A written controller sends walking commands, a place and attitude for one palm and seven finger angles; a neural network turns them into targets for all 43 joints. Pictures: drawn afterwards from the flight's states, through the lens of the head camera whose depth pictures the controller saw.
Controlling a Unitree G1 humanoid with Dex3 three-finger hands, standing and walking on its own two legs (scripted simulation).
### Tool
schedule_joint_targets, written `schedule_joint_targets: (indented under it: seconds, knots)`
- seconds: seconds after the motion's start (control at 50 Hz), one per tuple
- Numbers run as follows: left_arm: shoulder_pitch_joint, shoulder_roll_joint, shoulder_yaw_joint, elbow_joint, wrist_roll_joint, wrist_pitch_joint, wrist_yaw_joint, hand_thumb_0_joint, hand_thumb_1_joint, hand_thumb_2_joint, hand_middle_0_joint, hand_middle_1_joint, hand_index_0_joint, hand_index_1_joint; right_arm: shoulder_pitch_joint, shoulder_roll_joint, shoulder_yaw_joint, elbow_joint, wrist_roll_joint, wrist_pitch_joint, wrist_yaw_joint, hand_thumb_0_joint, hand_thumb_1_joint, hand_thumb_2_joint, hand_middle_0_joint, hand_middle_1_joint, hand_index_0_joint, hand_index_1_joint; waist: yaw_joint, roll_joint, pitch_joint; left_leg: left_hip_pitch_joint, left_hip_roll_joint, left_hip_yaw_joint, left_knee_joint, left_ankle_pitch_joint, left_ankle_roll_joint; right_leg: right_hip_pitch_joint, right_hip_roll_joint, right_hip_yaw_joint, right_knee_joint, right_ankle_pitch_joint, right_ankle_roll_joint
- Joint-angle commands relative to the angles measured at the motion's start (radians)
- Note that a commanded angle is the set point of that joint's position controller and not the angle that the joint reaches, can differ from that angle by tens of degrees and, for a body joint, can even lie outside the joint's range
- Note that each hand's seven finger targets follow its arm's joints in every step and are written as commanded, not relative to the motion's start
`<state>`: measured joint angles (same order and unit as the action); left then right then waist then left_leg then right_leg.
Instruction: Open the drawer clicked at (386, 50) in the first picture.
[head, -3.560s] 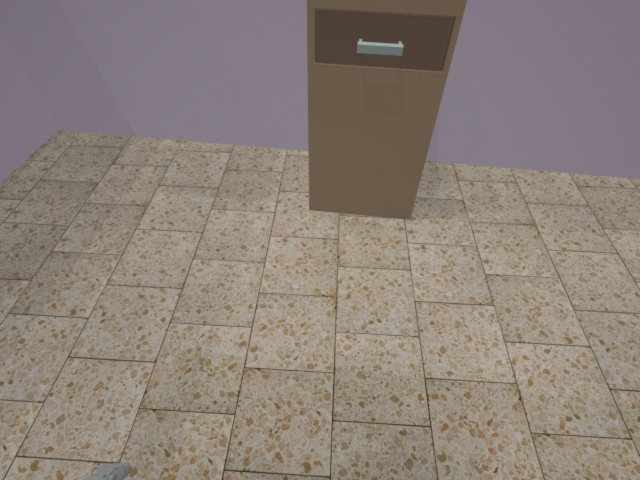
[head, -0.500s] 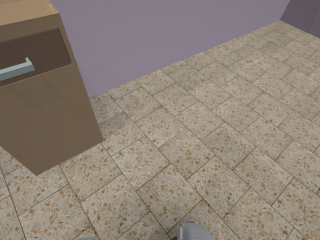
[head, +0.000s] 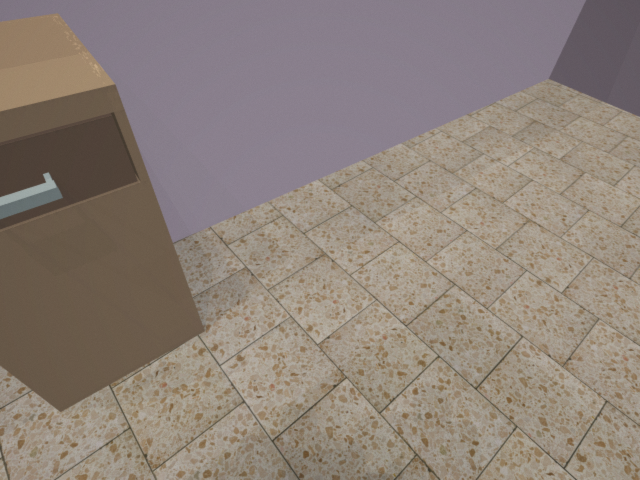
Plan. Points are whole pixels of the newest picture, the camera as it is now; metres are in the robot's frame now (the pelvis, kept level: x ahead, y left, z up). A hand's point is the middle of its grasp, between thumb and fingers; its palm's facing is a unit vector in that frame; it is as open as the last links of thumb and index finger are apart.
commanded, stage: turn to face it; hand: left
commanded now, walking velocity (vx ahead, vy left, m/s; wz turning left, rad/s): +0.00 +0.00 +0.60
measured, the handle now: (12, 196) +0.54 +0.59 +0.00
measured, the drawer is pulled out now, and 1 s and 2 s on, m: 0.00 0.00 0.00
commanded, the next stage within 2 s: take the last steps up to it in 1.16 s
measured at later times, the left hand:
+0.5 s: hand out of the picture +0.03 +0.19 -0.14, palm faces +0.26 -0.91 -0.31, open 7.4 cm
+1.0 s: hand out of the picture -0.15 +0.18 -0.18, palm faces +0.54 -0.80 -0.26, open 7.4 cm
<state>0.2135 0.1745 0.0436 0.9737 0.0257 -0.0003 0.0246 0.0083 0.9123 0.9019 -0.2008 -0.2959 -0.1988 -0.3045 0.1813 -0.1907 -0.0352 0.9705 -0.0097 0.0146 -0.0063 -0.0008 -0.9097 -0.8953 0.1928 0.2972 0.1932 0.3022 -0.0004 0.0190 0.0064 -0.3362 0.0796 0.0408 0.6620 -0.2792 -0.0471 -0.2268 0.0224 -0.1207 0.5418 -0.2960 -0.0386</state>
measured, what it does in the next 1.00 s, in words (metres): steps on the spot, turning left: right foot, then left foot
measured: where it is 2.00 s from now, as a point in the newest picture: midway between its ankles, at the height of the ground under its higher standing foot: outside the picture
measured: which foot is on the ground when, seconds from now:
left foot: down 0.00-0.46, up 0.48-0.88, down 0.90-1.00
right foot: down 0.00-0.02, up 0.04-0.44, down 0.46-0.90, up 0.92-1.00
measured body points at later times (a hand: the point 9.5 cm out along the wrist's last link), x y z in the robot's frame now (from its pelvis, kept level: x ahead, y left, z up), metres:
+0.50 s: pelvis -0.02 -0.03 +0.00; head +0.02 -0.05 +0.45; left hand +0.01 +0.24 -0.12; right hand +0.08 -0.28 -0.16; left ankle +0.02 +0.11 -0.71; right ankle -0.02 -0.15 -0.73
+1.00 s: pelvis -0.04 -0.01 +0.00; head -0.02 +0.03 +0.44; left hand -0.17 +0.22 -0.16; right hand +0.20 -0.16 -0.12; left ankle -0.09 +0.07 -0.73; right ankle -0.01 -0.16 -0.67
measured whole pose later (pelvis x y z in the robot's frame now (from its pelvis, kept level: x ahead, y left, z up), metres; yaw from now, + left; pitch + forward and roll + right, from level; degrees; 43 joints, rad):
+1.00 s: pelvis -0.04 -0.01 +0.00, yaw +30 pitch -1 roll +0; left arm 0.27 0.27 0.07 0.97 0.02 0.07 0.03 0.01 0.91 0.90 -0.20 -0.30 -0.20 -0.30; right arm 0.09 -0.22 -0.04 0.89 -0.01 0.02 0.02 0.00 -0.91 -0.89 0.20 0.30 0.20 0.30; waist 0.04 -0.06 0.11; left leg -0.28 0.01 0.09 0.61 -0.32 0.04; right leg -0.39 -0.14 -0.09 1.03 -0.54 0.07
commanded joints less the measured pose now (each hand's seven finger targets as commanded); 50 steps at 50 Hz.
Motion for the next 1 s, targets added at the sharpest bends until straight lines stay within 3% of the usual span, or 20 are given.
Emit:
schedule_joint_targets:
  seconds: [0.0,0.02,0.04,0.14,0.26,0.38,0.4,0.42,0.44,0.46,0.48,0.52,0.56,0.72,0.82,0.86,0.88,0.9,0.92,0.98]
  knots:
    - [0.084,0.089,0.032,-0.057,-0.017,0.010,0.009,0.000,0.900,0.900,-0.200,-0.300,-0.200,-0.300,0.101,-0.171,-0.034,-0.034,-0.015,-0.012,0.002,0.000,-0.900,-0.900,0.200,0.300,0.200,0.300,0.002,0.230,0.010,0.172,0.223,-0.293,-0.278,0.447,0.123,-0.179,-0.112,0.010,0.145,-0.050,0.054]
    - [0.054,0.087,0.026,-0.073,-0.016,0.013,0.008,0.000,0.900,0.900,-0.200,-0.300,-0.200,-0.300,0.106,-0.201,-0.041,-0.040,-0.018,-0.006,0.002,0.000,-0.900,-0.900,0.200,0.300,0.200,0.300,-0.005,0.282,0.046,0.110,0.319,-0.407,-0.371,0.470,0.214,-0.208,-0.071,0.014,0.332,-0.291,0.075]
    - [0.017,0.100,0.032,-0.077,-0.009,0.017,0.011,0.000,0.900,0.900,-0.200,-0.300,-0.200,-0.300,0.103,-0.190,-0.041,-0.030,-0.023,-0.007,-0.009,0.000,-0.900,-0.900,0.200,0.300,0.200,0.300,-0.018,0.268,0.044,0.078,0.291,-0.437,-0.407,0.407,0.243,-0.226,-0.077,0.079,0.454,-0.291,0.073]
    - [0.010,0.105,0.051,-0.071,-0.009,0.019,-0.005,0.000,0.900,0.900,-0.200,-0.300,-0.200,-0.300,0.049,-0.172,-0.048,-0.065,-0.016,-0.009,-0.015,0.000,-0.900,-0.900,0.200,0.300,0.200,0.300,0.000,0.097,-0.044,0.146,0.163,-0.293,-0.368,0.281,0.203,-0.272,-0.086,0.119,0.544,-0.121,0.089]
    - [-0.048,0.089,0.049,-0.106,-0.016,0.022,-0.004,0.000,0.900,0.900,-0.200,-0.300,-0.200,-0.300,0.102,-0.202,-0.073,-0.061,-0.016,0.000,-0.009,0.000,-0.900,-0.900,0.200,0.300,0.200,0.300,-0.046,0.127,-0.098,0.227,0.150,-0.360,-0.335,0.309,0.224,-0.257,-0.062,0.114,0.364,-0.169,0.106]
    - [0.053,0.111,0.050,-0.094,-0.030,0.015,0.003,0.000,0.900,0.900,-0.200,-0.300,-0.200,-0.300,0.038,-0.222,-0.089,-0.087,-0.014,0.018,0.000,0.000,-0.900,-0.900,0.200,0.300,0.200,0.300,0.001,0.162,-0.134,0.112,0.077,-0.400,-0.273,0.315,0.174,-0.002,-0.012,0.090,0.005,-0.058,0.089]
    - [0.102,0.133,0.056,-0.084,-0.028,0.012,0.006,0.000,0.900,0.900,-0.200,-0.300,-0.200,-0.300,0.018,-0.211,-0.090,-0.099,-0.008,0.022,0.004,0.000,-0.900,-0.900,0.200,0.300,0.200,0.300,0.027,0.134,-0.139,0.024,0.036,-0.377,-0.242,0.215,0.131,0.120,-0.032,0.088,-0.145,0.030,0.081]
    - [0.129,0.207,0.070,-0.081,-0.014,0.005,0.013,0.000,0.900,0.900,-0.200,-0.300,-0.200,-0.300,0.009,-0.162,-0.086,-0.113,0.001,0.026,0.011,0.000,-0.900,-0.900,0.200,0.300,0.200,0.300,0.046,-0.032,-0.131,-0.169,-0.047,-0.292,-0.105,0.037,0.067,0.270,-0.188,0.225,-0.259,-0.015,0.034]
    - [0.105,0.298,0.085,-0.101,0.002,0.002,0.019,0.000,0.900,0.900,-0.200,-0.300,-0.200,-0.300,0.003,-0.097,-0.075,-0.146,-0.001,0.023,0.011,0.000,-0.900,-0.900,0.200,0.300,0.200,0.300,0.054,-0.328,-0.075,-0.359,-0.172,-0.083,0.157,-0.250,-0.009,0.272,-0.474,0.509,-0.330,-0.009,-0.076]
    - [0.050,0.288,0.071,-0.125,-0.006,0.008,0.022,0.000,0.900,0.900,-0.200,-0.300,-0.200,-0.300,-0.021,-0.156,-0.086,-0.143,-0.017,0.024,0.012,0.000,-0.900,-0.900,0.200,0.300,0.200,0.300,0.043,-0.245,-0.033,-0.302,-0.109,-0.123,0.347,-0.282,0.009,0.079,-0.519,0.469,-0.320,0.046,-0.112]
    - [-0.032,0.231,0.060,-0.147,-0.006,0.000,0.022,0.000,0.900,0.900,-0.200,-0.300,-0.200,-0.300,0.012,-0.153,-0.089,-0.121,-0.020,0.035,0.020,0.000,-0.900,-0.900,0.200,0.300,0.200,0.300,-0.010,-0.188,0.011,-0.284,-0.087,-0.146,0.452,-0.188,0.010,0.001,-0.441,0.364,-0.324,0.032,-0.093]
    - [-0.100,0.191,0.047,-0.159,-0.009,-0.001,0.019,0.000,0.900,0.900,-0.200,-0.300,-0.200,-0.300,0.049,-0.138,-0.088,-0.086,-0.018,0.048,0.030,0.000,-0.900,-0.900,0.200,0.300,0.200,0.300,-0.050,-0.187,0.064,-0.271,-0.060,-0.092,0.550,-0.111,-0.007,-0.040,-0.353,0.231,-0.275,0.147,-0.054]
    - [-0.063,0.168,0.037,-0.151,-0.008,-0.013,0.015,0.000,0.900,0.900,-0.200,-0.300,-0.200,-0.300,0.048,-0.128,-0.078,-0.078,-0.016,0.044,0.034,0.000,-0.900,-0.900,0.200,0.300,0.200,0.300,-0.039,-0.203,0.073,-0.289,-0.052,-0.051,0.554,-0.071,-0.026,0.038,-0.321,0.121,-0.217,0.362,-0.052]
    - [0.103,0.222,0.047,-0.106,0.004,-0.006,0.013,0.000,0.900,0.900,-0.200,-0.300,-0.200,-0.300,-0.119,-0.106,-0.055,-0.130,-0.009,0.043,0.037,0.000,-0.900,-0.900,0.200,0.300,0.200,0.300,0.048,-0.219,0.038,-0.208,-0.043,0.034,0.280,-0.149,-0.032,0.169,-0.369,0.066,-0.147,0.577,-0.079]
    - [0.088,0.251,0.060,-0.096,0.005,0.001,0.012,0.000,0.900,0.900,-0.200,-0.300,-0.200,-0.300,-0.080,-0.110,-0.042,-0.131,-0.002,0.023,0.030,0.000,-0.900,-0.900,0.200,0.300,0.200,0.300,0.033,-0.243,-0.039,-0.011,-0.067,0.089,-0.021,-0.103,0.005,0.181,-0.376,0.023,-0.026,0.665,-0.053]
    - [0.069,0.242,0.058,-0.104,-0.012,0.003,0.005,0.000,0.900,0.900,-0.200,-0.300,-0.200,-0.300,0.041,-0.175,-0.057,-0.101,-0.010,0.007,0.026,0.000,-0.900,-0.900,0.200,0.300,0.200,0.300,-0.039,-0.129,-0.129,0.267,-0.033,0.051,-0.255,0.198,0.039,0.058,-0.329,-0.049,0.201,0.562,0.025]
    - [0.074,0.175,0.047,-0.139,-0.021,0.006,-0.003,0.000,0.900,0.900,-0.200,-0.300,-0.200,-0.300,0.102,-0.292,-0.085,-0.099,-0.016,-0.005,0.019,0.000,-0.900,-0.900,0.200,0.300,0.200,0.300,-0.072,0.177,-0.191,0.495,0.236,-0.287,-0.262,0.587,0.157,-0.247,-0.189,-0.073,0.430,0.005,0.102]
    - [0.024,0.140,0.025,-0.166,-0.015,0.012,0.001,0.000,0.900,0.900,-0.200,-0.300,-0.200,-0.300,0.155,-0.342,-0.093,-0.080,0.001,0.001,0.011,0.000,-0.900,-0.900,0.200,0.300,0.200,0.300,-0.089,0.263,-0.207,0.486,0.361,-0.392,-0.250,0.963,0.272,-0.345,-0.140,0.026,0.563,-0.377,0.118]
    - [0.000,0.163,0.028,-0.165,-0.012,0.025,0.006,0.000,0.900,0.900,-0.200,-0.300,-0.200,-0.300,0.140,-0.317,-0.082,-0.076,0.000,0.008,0.006,0.000,-0.900,-0.900,0.200,0.300,0.200,0.300,-0.079,0.148,-0.164,0.418,0.358,-0.284,-0.241,0.868,0.288,-0.323,-0.170,0.079,0.602,-0.351,0.105]
    - [-0.013,0.161,0.038,-0.110,-0.012,0.033,-0.001,0.000,0.900,0.900,-0.200,-0.300,-0.200,-0.300,-0.003,-0.224,-0.053,-0.101,-0.010,0.000,-0.010,0.000,-0.900,-0.900,0.200,0.300,0.200,0.300,-0.029,0.158,-0.036,0.239,0.214,-0.198,-0.288,0.665,0.224,-0.306,-0.163,0.112,0.625,-0.184,0.113]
